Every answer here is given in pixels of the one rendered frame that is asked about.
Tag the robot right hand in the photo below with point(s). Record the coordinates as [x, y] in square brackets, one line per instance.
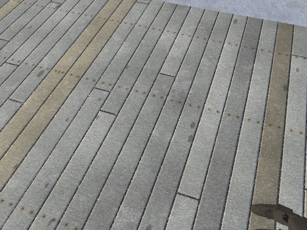
[281, 214]

